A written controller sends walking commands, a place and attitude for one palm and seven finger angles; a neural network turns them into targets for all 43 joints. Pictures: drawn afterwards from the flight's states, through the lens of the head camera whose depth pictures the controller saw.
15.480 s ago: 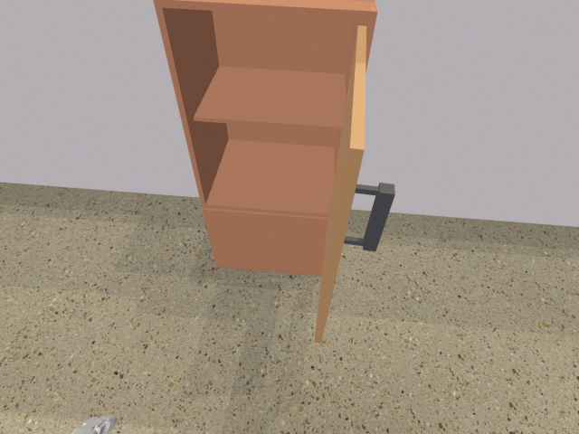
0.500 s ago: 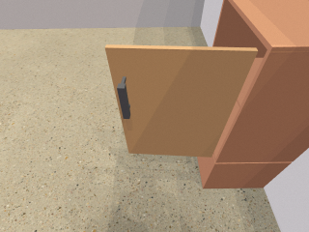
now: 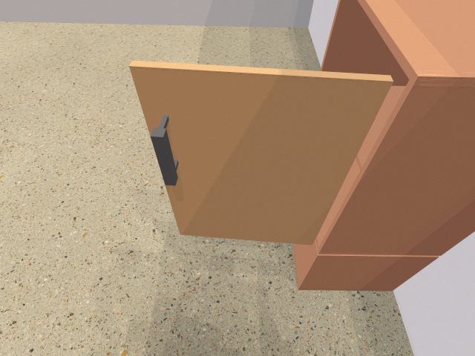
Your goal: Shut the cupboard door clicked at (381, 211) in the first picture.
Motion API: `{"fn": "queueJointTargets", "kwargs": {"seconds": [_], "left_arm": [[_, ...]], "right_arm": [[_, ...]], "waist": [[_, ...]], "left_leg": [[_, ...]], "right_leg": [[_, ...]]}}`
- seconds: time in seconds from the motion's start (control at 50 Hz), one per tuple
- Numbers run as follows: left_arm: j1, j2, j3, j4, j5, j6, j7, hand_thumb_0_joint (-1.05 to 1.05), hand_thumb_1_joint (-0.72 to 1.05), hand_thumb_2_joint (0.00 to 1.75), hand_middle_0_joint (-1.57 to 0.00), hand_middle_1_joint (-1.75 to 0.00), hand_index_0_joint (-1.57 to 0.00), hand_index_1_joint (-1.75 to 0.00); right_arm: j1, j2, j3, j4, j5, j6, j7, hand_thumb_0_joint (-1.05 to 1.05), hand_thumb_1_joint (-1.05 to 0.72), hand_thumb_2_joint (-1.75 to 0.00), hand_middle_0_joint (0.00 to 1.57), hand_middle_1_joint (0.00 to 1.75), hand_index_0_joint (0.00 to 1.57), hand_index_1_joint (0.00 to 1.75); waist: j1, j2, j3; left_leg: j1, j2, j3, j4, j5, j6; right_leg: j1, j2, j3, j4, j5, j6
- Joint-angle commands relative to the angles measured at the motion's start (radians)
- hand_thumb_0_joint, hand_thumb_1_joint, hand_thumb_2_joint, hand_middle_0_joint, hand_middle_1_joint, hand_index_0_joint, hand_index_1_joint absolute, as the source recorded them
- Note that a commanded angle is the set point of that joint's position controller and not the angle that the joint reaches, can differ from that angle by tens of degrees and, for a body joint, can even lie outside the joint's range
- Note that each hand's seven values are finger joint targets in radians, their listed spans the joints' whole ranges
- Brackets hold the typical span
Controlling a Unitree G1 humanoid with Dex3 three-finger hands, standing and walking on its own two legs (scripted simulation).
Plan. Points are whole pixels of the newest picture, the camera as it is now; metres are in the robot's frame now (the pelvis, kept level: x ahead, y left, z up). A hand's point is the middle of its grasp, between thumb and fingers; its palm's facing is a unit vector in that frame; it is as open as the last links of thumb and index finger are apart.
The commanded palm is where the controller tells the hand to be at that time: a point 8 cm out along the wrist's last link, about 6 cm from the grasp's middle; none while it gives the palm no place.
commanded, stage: come to a stop and stand still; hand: left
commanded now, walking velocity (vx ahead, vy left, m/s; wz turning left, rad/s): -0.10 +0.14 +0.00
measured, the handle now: (168, 151) +0.47 +0.18 +0.05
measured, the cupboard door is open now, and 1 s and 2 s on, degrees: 86 86 86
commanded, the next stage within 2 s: look again from close up in 0.86 s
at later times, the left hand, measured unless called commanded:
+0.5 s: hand out of the picture +0.02 +0.20 -0.17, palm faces +0.00 -0.98 -0.21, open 7.3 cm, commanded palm none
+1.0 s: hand out of the picture -0.03 +0.19 -0.17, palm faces -0.01 -0.99 -0.16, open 7.3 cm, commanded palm none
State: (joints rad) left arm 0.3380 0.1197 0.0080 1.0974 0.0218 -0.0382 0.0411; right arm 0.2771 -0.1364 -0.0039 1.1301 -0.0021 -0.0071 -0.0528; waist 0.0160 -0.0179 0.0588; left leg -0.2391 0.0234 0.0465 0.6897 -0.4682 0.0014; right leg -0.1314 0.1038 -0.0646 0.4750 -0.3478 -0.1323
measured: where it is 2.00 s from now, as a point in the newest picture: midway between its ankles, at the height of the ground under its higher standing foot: outside the picture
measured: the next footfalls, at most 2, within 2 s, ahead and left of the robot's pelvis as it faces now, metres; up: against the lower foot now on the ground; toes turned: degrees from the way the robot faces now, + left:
left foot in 0.12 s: +0.06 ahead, +0.13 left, +0.00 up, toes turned +0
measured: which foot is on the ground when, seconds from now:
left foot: up 0.00-0.10, down 0.12-1.00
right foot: down 0.00-1.00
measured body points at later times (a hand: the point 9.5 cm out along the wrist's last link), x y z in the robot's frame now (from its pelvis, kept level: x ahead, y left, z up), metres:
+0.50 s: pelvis +0.00 +0.02 +0.01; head +0.00 +0.02 +0.46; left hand +0.02 +0.25 -0.15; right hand +0.02 -0.20 -0.15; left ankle +0.02 +0.13 -0.73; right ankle -0.06 -0.03 -0.73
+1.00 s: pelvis +0.00 +0.04 +0.01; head +0.03 +0.04 +0.46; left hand -0.03 +0.24 -0.15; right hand -0.02 -0.17 -0.15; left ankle +0.03 +0.13 -0.73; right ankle -0.06 -0.03 -0.73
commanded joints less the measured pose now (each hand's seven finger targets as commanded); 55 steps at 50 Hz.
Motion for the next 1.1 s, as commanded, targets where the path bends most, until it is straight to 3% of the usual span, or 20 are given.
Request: {"fn": "queueJointTargets", "kwargs": {"seconds": [0.0, 0.06, 0.1, 0.12, 0.14, 0.16, 0.2, 0.28, 0.5, 0.56, 0.72, 0.92, 0.94, 0.96, 0.98, 1.0, 1.04, 1.08], "left_arm": [[0.097, 0.176, 0.031, -0.025, -0.004, -0.006, 0.024, 0.0, 0.9, 0.9, -0.2, -0.3, -0.2, -0.3], [0.063, 0.156, 0.025, -0.037, -0.017, 0.006, 0.02, 0.0, 0.9, 0.9, -0.2, -0.3, -0.2, -0.3], [0.061, 0.13, 0.019, -0.046, -0.015, 0.015, 0.019, 0.0, 0.9, 0.9, -0.2, -0.3, -0.2, -0.3], [0.076, 0.117, 0.02, -0.047, -0.013, 0.021, 0.023, 0.0, 0.9, 0.9, -0.2, -0.3, -0.2, -0.3], [0.089, 0.115, 0.02, -0.046, -0.007, 0.028, 0.027, 0.0, 0.9, 0.9, -0.2, -0.3, -0.2, -0.3], [0.091, 0.122, 0.019, -0.042, -0.006, 0.03, 0.027, 0.0, 0.9, 0.9, -0.2, -0.3, -0.2, -0.3], [0.091, 0.132, 0.02, -0.044, -0.007, 0.028, 0.026, 0.0, 0.9, 0.9, -0.2, -0.3, -0.2, -0.3], [0.071, 0.129, 0.014, -0.06, -0.011, 0.022, 0.024, 0.0, 0.9, 0.9, -0.2, -0.3, -0.2, -0.3], [0.032, 0.13, -0.001, -0.061, -0.012, 0.018, 0.008, 0.0, 0.9, 0.9, -0.2, -0.3, -0.2, -0.3], [0.032, 0.125, -0.005, -0.054, -0.016, 0.015, 0.004, 0.0, 0.9, 0.9, -0.2, -0.3, -0.2, -0.3], [0.058, 0.11, -0.011, -0.033, -0.016, 0.01, 0.003, 0.0, 0.9, 0.9, -0.2, -0.3, -0.2, -0.3], [0.1, 0.089, -0.016, -0.004, -0.014, 0.006, 0.006, 0.0, 0.9, 0.9, -0.2, -0.3, -0.2, -0.3], [0.146, 0.107, -0.017, 0.013, 0.01, -0.03, 0.039, 0.0, 0.9, 0.9, -0.2, -0.3, -0.2, -0.3], [0.092, 0.152, -0.008, -0.034, -0.004, -0.03, 0.034, 0.0, 0.9, 0.9, -0.2, -0.3, -0.2, -0.3], [0.048, 0.133, -0.014, -0.052, -0.006, -0.027, 0.024, 0.0, 0.9, 0.9, -0.2, -0.3, -0.2, -0.3], [0.054, 0.13, -0.011, -0.053, -0.006, -0.036, 0.022, 0.0, 0.9, 0.9, -0.2, -0.3, -0.2, -0.3], [0.069, 0.112, -0.013, -0.054, -0.013, -0.033, 0.019, 0.0, 0.9, 0.9, -0.2, -0.3, -0.2, -0.3], [0.064, 0.094, -0.017, -0.052, -0.013, -0.021, 0.019, 0.0, 0.9, 0.9, -0.2, -0.3, -0.2, -0.3]], "right_arm": [[0.021, -0.07, -0.016, -0.056, 0.014, -0.015, -0.007, 0.0, -0.9, -0.9, 0.2, 0.3, 0.2, 0.3], [0.068, -0.042, -0.015, -0.045, 0.009, -0.003, -0.007, 0.0, -0.9, -0.9, 0.2, 0.3, 0.2, 0.3], [0.06, -0.062, -0.021, -0.056, 0.005, -0.002, -0.009, 0.0, -0.9, -0.9, 0.2, 0.3, 0.2, 0.3], [0.04, -0.077, -0.019, -0.068, 0.003, 0.002, -0.008, 0.0, -0.9, -0.9, 0.2, 0.3, 0.2, 0.3], [0.028, -0.081, -0.018, -0.074, 0.0, 0.008, -0.006, 0.0, -0.9, -0.9, 0.2, 0.3, 0.2, 0.3], [0.01, -0.073, -0.016, -0.076, 0.001, 0.008, -0.006, 0.0, -0.9, -0.9, 0.2, 0.3, 0.2, 0.3], [0.012, -0.067, -0.014, -0.081, 0.003, 0.007, -0.006, 0.0, -0.9, -0.9, 0.2, 0.3, 0.2, 0.3], [0.019, -0.084, -0.013, -0.084, -0.001, -0.002, -0.002, 0.0, -0.9, -0.9, 0.2, 0.3, 0.2, 0.3], [0.02, -0.101, 0.0, -0.059, -0.009, -0.011, 0.013, 0.0, -0.9, -0.9, 0.2, 0.3, 0.2, 0.3], [0.037, -0.109, 0.002, -0.049, -0.012, -0.014, 0.016, 0.0, -0.9, -0.9, 0.2, 0.3, 0.2, 0.3], [0.067, -0.102, 0.008, -0.023, -0.009, -0.021, 0.017, 0.0, -0.9, -0.9, 0.2, 0.3, 0.2, 0.3], [0.076, -0.088, 0.01, -0.004, -0.005, -0.03, 0.01, 0.0, -0.9, -0.9, 0.2, 0.3, 0.2, 0.3], [-0.036, -0.102, 0.015, -0.078, -0.001, -0.042, 0.025, 0.0, -0.9, -0.9, 0.2, 0.3, 0.2, 0.3], [0.041, -0.066, 0.009, -0.101, -0.003, -0.023, 0.031, 0.0, -0.9, -0.9, 0.2, 0.3, 0.2, 0.3], [0.062, -0.066, 0.004, -0.088, -0.009, -0.017, 0.032, 0.0, -0.9, -0.9, 0.2, 0.3, 0.2, 0.3], [0.073, -0.055, 0.011, -0.087, -0.015, -0.024, 0.035, 0.0, -0.9, -0.9, 0.2, 0.3, 0.2, 0.3], [0.075, -0.062, 0.011, -0.099, -0.011, -0.029, 0.028, 0.0, -0.9, -0.9, 0.2, 0.3, 0.2, 0.3], [0.064, -0.084, 0.009, -0.108, -0.01, -0.029, 0.023, 0.0, -0.9, -0.9, 0.2, 0.3, 0.2, 0.3]], "waist": [[-0.006, 0.011, -0.07], [-0.034, -0.014, -0.085], [-0.025, -0.041, -0.058], [-0.009, -0.035, -0.034], [-0.005, -0.04, 0.019], [0.001, 0.003, 0.03], [-0.002, 0.003, 0.033], [-0.004, -0.007, -0.04], [0.0, 0.011, 0.056], [-0.006, 0.015, 0.031], [-0.007, 0.003, 0.026], [-0.007, 0.011, 0.001], [0.02, 0.028, 0.017], [-0.053, -0.011, -0.033], [-0.061, 0.07, -0.025], [-0.052, 0.085, -0.065], [-0.046, 0.047, -0.092], [-0.038, 0.004, -0.043]], "left_leg": [[-0.111, -0.005, -0.022, -0.071, 0.055, 0.005], [0.055, -0.019, -0.004, -0.236, 0.311, 0.008], [0.116, 0.045, -0.041, -0.214, 0.545, 0.035], [0.101, 0.066, -0.052, -0.185, 0.591, 0.045], [0.065, 0.069, -0.045, -0.171, 0.556, 0.039], [0.052, 0.061, -0.045, -0.171, 0.528, 0.031], [0.041, 0.062, -0.053, -0.192, 0.515, 0.028], [0.087, 0.071, -0.073, -0.226, 0.518, 0.034], [0.048, 0.074, -0.127, -0.351, 0.361, 0.041], [0.064, 0.072, -0.142, -0.371, 0.337, 0.039], [0.058, 0.071, -0.147, -0.382, 0.342, 0.044], [0.091, 0.073, -0.14, -0.355, 0.442, 0.054], [0.01, 0.056, -0.094, -0.11, 0.486, 0.025], [0.001, 0.029, -0.096, -0.131, 0.23, 0.027], [0.004, 0.022, -0.099, -0.159, 0.221, 0.024], [0.01, 0.02, -0.091, -0.154, 0.306, 0.02], [0.035, 0.034, -0.116, -0.178, 0.386, 0.037], [0.028, 0.051, -0.141, -0.204, 0.421, 0.051]], "right_leg": [[0.193, -0.343, 0.259, -0.026, 1.239, 0.012], [0.082, -0.277, 0.206, 0.009, 1.017, 0.082], [-0.011, -0.237, 0.185, -0.02, 0.822, 0.14], [-0.034, -0.231, 0.197, -0.051, 0.747, 0.161], [-0.054, -0.235, 0.208, -0.076, 0.704, 0.166], [-0.043, -0.245, 0.217, -0.08, 0.711, 0.164], [-0.023, -0.246, 0.217, -0.081, 0.712, 0.155], [0.002, -0.233, 0.207, -0.095, 0.618, 0.143], [-0.058, -0.203, 0.2, -0.195, 0.185, 0.104], [-0.06, -0.199, 0.2, -0.199, 0.115, 0.083], [-0.057, -0.195, 0.192, -0.19, 0.113, 0.073], [-0.046, -0.199, 0.183, -0.171, 0.208, 0.08], [-0.061, -0.257, 0.236, -0.17, 0.646, 0.134], [-0.057, -0.294, 0.25, -0.161, 0.458, 0.093], [-0.077, -0.28, 0.233, -0.15, 0.299, 0.055], [-0.036, -0.268, 0.211, -0.117, 0.443, 0.041], [-0.023, -0.235, 0.19, -0.077, 0.438, 0.037], [-0.055, -0.206, 0.173, -0.072, 0.347, 0.047]]}}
